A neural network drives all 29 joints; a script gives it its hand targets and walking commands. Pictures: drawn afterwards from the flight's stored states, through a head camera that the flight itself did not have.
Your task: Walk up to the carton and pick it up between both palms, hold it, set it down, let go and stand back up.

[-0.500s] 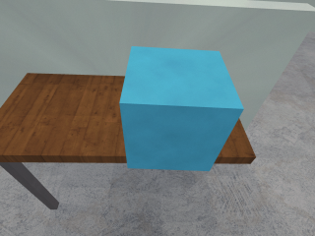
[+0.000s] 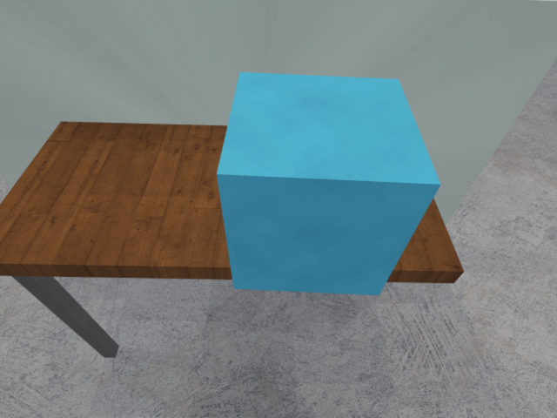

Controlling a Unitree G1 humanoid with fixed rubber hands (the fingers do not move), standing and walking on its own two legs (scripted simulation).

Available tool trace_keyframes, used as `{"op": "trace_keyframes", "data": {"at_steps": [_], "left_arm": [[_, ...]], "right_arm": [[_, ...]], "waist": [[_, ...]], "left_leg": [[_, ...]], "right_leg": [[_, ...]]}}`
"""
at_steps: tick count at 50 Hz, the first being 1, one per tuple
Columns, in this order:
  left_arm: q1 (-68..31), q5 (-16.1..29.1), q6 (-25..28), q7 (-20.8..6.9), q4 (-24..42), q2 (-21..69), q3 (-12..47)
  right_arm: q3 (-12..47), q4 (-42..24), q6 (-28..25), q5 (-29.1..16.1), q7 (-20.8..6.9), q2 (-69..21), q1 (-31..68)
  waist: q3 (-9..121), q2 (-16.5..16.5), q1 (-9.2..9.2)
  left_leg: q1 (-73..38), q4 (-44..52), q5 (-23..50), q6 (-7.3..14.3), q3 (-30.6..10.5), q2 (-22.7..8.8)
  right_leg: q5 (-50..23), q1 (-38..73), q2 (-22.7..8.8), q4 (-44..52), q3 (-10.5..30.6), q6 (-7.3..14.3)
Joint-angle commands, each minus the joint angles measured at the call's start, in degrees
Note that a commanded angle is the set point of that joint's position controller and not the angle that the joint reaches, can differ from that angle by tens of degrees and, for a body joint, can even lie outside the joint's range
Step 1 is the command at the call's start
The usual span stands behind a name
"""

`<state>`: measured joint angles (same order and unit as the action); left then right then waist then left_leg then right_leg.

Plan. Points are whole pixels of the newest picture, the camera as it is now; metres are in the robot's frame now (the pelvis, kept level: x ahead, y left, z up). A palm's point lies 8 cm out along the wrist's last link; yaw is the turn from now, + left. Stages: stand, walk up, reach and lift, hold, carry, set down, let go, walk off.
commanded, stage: stand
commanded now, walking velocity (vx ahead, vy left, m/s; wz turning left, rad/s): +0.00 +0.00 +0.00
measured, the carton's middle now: (312, 188) +0.47 -0.07 +0.04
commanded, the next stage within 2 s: reach and lift in 0.08 s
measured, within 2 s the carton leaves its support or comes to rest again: neither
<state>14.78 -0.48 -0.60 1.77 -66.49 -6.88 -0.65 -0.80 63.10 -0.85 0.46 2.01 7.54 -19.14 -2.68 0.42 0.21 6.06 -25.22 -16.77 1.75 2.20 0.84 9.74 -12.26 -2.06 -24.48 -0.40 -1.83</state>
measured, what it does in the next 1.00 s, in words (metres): stands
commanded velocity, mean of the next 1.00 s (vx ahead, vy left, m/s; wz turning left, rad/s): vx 0.00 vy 0.00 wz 0.00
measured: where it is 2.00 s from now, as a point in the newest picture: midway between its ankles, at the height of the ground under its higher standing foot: outside the picture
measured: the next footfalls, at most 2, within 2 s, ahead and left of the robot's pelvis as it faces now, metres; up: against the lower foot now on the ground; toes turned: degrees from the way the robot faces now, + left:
none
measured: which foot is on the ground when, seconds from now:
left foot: down 0.00-1.00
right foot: down 0.00-1.00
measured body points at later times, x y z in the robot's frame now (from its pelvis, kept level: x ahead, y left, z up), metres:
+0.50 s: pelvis +0.01 -0.02 +0.00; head +0.09 -0.02 +0.44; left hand +0.14 +0.20 -0.14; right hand +0.16 -0.24 -0.13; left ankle -0.03 +0.10 -0.74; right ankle +0.04 -0.14 -0.74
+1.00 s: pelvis -0.02 -0.03 +0.00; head -0.01 -0.03 +0.45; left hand +0.13 +0.19 -0.10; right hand +0.14 -0.25 -0.10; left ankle -0.03 +0.10 -0.74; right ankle +0.04 -0.14 -0.74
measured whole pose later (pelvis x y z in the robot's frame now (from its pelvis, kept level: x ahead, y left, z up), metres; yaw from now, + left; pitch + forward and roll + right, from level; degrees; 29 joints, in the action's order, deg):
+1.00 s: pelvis -0.02 -0.03 +0.00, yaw +2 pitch +1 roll -1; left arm 11.6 2.6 -14.6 -0.2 -31.9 -7.9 -1.1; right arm -4.0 31.6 14.5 -1.6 -1.4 9.5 -11.0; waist 1.0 1.7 -0.7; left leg 11.4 -24.2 -13.8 -0.7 -0.8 -1.2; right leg 5.7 -15.1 0.0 -19.7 -3.2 0.6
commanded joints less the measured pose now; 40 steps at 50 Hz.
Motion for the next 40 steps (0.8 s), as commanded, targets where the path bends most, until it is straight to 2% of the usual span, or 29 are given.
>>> {"op": "trace_keyframes", "data": {"at_steps": [1, 2, 3, 4, 5, 6, 7, 8, 9, 10, 11, 12, 13, 14, 16, 17, 18, 21, 24, 25, 27, 28, 32, 33, 36, 40], "left_arm": [[2.73, 0.05, 0.46, 0.17, 0.76, -4.60, -0.61], [2.82, 0.12, 0.50, 0.26, 0.52, -4.30, -0.51], [2.26, 0.18, 0.44, 0.27, 0.56, -4.65, -0.62], [2.88, 0.35, 0.36, 0.22, 0.55, -4.92, -0.61], [-50.51, 3.27, -3.94, -1.26, 33.64, -11.37, -0.38], [-56.05, 4.43, -9.72, -1.08, 35.28, -15.29, -1.86], [-51.86, 5.19, -16.33, -0.94, 33.94, -12.80, -0.81], [-47.17, 6.65, -22.52, -0.39, 30.58, -11.13, -0.33], [-38.21, 8.94, -27.61, 0.06, 24.49, -8.76, 1.69], [-27.03, 10.10, -31.32, 0.36, 17.51, -6.88, 2.97], [-18.63, 10.13, -33.17, 0.14, 11.70, -5.63, 3.39], [-12.61, 10.38, -32.84, -0.47, 8.68, -4.34, 3.61], [-11.16, 9.13, -31.73, -1.40, 9.71, -4.08, 2.96], [-11.37, 7.61, -31.27, -1.93, 8.35, -5.15, 2.38], [-13.08, 4.10, -28.58, -2.39, 16.25, -7.17, 0.32], [-12.51, 2.71, -27.38, -2.38, 20.36, -8.00, -0.64], [-12.47, 1.52, -25.95, -2.24, 23.74, -8.80, -1.80], [-15.24, 0.05, -18.59, -1.81, 34.33, -9.23, -3.31], [-17.49, 0.62, -12.89, -1.56, 39.59, -8.92, -3.64], [-17.04, 1.66, -12.08, -1.67, 38.46, -8.04, -3.17], [-15.32, 2.97, -12.66, -1.91, 37.30, -7.09, -1.57], [-14.78, 3.31, -13.90, -1.98, 36.24, -7.43, -1.42], [-13.90, 3.43, -17.63, -2.82, 36.75, -7.53, -1.39], [-14.28, 3.16, -18.18, -3.01, 36.41, -7.41, -1.80], [-11.51, 1.37, -18.30, -3.30, 35.16, -6.77, -2.51], [-7.18, 0.80, -15.66, -3.32, 35.24, -5.92, -2.70]], "right_arm": [[-0.30, -0.43, -0.41, -0.12, 0.04, 3.13, -4.75], [-0.65, -0.40, -0.37, 0.06, 0.13, 3.83, -4.54], [-0.26, -0.17, -0.39, -0.07, 0.18, 2.91, -5.44], [-0.33, -0.06, -0.40, 0.12, 0.25, 3.20, -5.04], [-0.04, -34.39, 4.89, -2.69, -0.38, 12.26, 53.96], [-2.61, -35.28, 11.38, -4.39, 0.10, 13.41, 61.78], [-2.77, -32.47, 18.80, -3.54, -0.17, 12.72, 56.61], [-1.47, -28.64, 25.34, -4.48, -0.68, 11.70, 50.55], [1.59, -23.15, 30.37, -7.73, -0.99, 8.97, 41.54], [3.10, -16.30, 33.86, -10.03, -1.01, 8.15, 30.59], [3.80, -11.60, 35.70, -10.84, -1.12, 6.99, 23.13], [3.79, -10.34, 35.35, -10.83, -1.37, 5.76, 18.16], [2.64, -11.64, 34.39, -9.68, -2.00, 5.25, 16.38], [1.26, -11.29, 34.09, -7.45, -2.38, 6.01, 16.13], [-1.67, -18.06, 31.44, -3.46, -2.95, 8.25, 17.51], [-3.31, -21.76, 30.05, -1.61, -3.08, 8.77, 16.97], [-4.40, -24.35, 28.28, -0.35, -3.28, 9.03, 16.38], [-5.44, -31.93, 21.01, 0.87, -3.42, 8.50, 19.27], [-5.40, -35.97, 15.19, -0.25, -3.60, 7.17, 20.80], [-4.78, -36.70, 14.11, -1.03, -3.61, 6.99, 21.30], [-3.70, -35.60, 14.45, -2.58, -3.35, 6.34, 19.52], [-2.95, -33.71, 15.66, -3.49, -3.23, 5.66, 17.93], [-2.12, -35.44, 19.30, -4.41, -2.87, 4.22, 18.31], [-2.62, -35.71, 19.76, -3.87, -2.68, 4.71, 18.62], [-3.72, -33.73, 20.05, -2.43, -2.71, 4.54, 15.03], [-5.19, -33.60, 17.19, -0.55, -2.96, 5.54, 11.79]], "waist": [[-3.73, 0.68, -0.27], [-3.01, 1.18, -0.36], [-3.21, -0.43, -0.78], [-2.78, -0.60, -0.07], [2.80, -0.06, 1.73], [5.45, 1.00, -0.78], [5.79, 2.59, -2.05], [7.17, 2.77, -1.98], [10.87, 3.14, -1.64], [13.81, 4.83, -0.77], [14.63, 5.64, -0.01], [15.88, 4.73, 0.22], [16.20, 3.33, 0.27], [15.99, 1.12, -0.38], [17.58, -0.15, -0.79], [18.86, -1.90, -0.70], [19.35, -2.24, -1.25], [20.85, 0.71, -0.68], [23.44, 0.46, -0.66], [24.02, -0.56, -0.90], [24.32, -0.51, -1.61], [24.40, -0.49, -1.11], [22.60, -1.09, -0.35], [21.13, 0.10, -0.13], [17.35, 0.86, -0.31], [14.37, 0.30, -0.76]], "left_leg": [[6.79, 7.40, 4.54, 1.35, -6.15, -5.85], [5.43, 7.36, 5.38, 1.31, -5.89, -5.85], [7.01, 7.68, 4.59, 1.67, -6.77, -6.18], [5.36, 8.01, 4.77, 1.70, -6.45, -6.10], [24.74, 2.75, -3.86, -0.92, -4.77, -3.58], [28.32, 3.09, -16.44, -1.25, -3.78, -5.53], [33.47, 2.08, -25.12, -0.62, -4.24, -6.77], [36.70, 0.55, -25.89, 0.15, -3.99, -7.10], [38.51, -1.39, -21.29, 0.54, -3.27, -7.26], [38.92, -3.21, -14.91, 0.03, -2.30, -6.56], [39.07, -3.31, -7.72, -0.50, -1.97, -6.04], [37.91, -2.47, -0.86, -1.06, -2.23, -5.27], [34.76, -1.55, 5.68, -1.56, -2.37, -4.15], [31.07, 0.62, 8.98, -2.12, -2.10, -3.24], [22.07, 1.93, 20.97, -2.89, -1.59, -1.07], [18.11, 2.07, 25.36, -3.20, -1.65, -0.04], [14.16, 3.24, 27.71, -3.41, -2.08, 0.50], [13.04, 2.15, 32.02, -3.54, -1.64, 1.31], [15.29, 0.34, 30.35, -3.11, -2.25, 0.77], [16.59, 0.59, 28.55, -2.90, -2.80, 0.62], [19.24, 0.52, 24.62, -2.87, -2.76, 0.62], [19.95, 0.97, 21.73, -2.85, -2.43, 0.72], [20.91, 2.73, 17.24, -2.43, -2.37, 0.30], [21.08, 3.83, 16.94, -2.57, -2.53, 0.41], [18.74, 6.22, 17.59, -2.90, -2.37, 0.70], [16.58, 7.98, 17.37, -2.92, -2.70, 0.77]], "right_leg": [[-3.12, 1.05, -3.17, 3.61, 3.39, 1.64], [-3.30, 1.31, -3.36, 3.79, 3.93, 1.81], [-3.36, 2.00, -3.08, 3.39, 3.02, 1.90], [-2.43, 1.35, -3.01, 3.43, 3.20, 1.83], [10.28, -3.49, 2.74, -3.46, -0.01, 2.50], [17.00, -2.01, 3.21, -6.79, -1.30, 3.17], [16.39, -1.69, 2.87, -11.22, -1.71, 3.32], [14.05, -2.45, 2.65, -15.06, -2.55, 3.26], [9.70, -2.53, 2.36, -16.65, -3.00, 3.26], [6.71, -3.01, 2.38, -16.95, -3.34, 3.12], [3.60, -1.87, 2.46, -16.16, -2.69, 2.94], [-0.27, 1.74, 3.42, -14.90, -2.02, 2.24], [-3.99, 4.70, 4.25, -12.57, -1.26, 1.66], [-5.83, 6.49, 4.95, -8.65, -0.93, 1.20], [-16.54, 9.48, 5.61, -4.40, 0.13, 0.39], [-21.48, 11.07, 5.75, -2.82, 0.78, 0.12], [-22.74, 10.90, 5.63, -0.86, 0.84, 0.14], [-30.19, 14.35, 5.64, -0.62, 1.83, 0.08], [-32.93, 14.78, 4.42, -2.41, 2.48, 0.45], [-32.53, 14.74, 4.04, -2.78, 2.52, 0.49], [-31.45, 14.50, 3.30, -3.17, 2.40, 0.49], [-29.58, 14.34, 2.90, -2.75, 2.25, 0.25], [-25.29, 15.03, 3.07, -1.66, 1.79, 0.07], [-24.24, 15.23, 2.97, -0.81, 1.80, 0.19], [-22.23, 15.45, 3.68, 1.48, 1.12, 0.32], [-20.69, 16.95, 4.19, 3.83, 0.96, 0.64]]}}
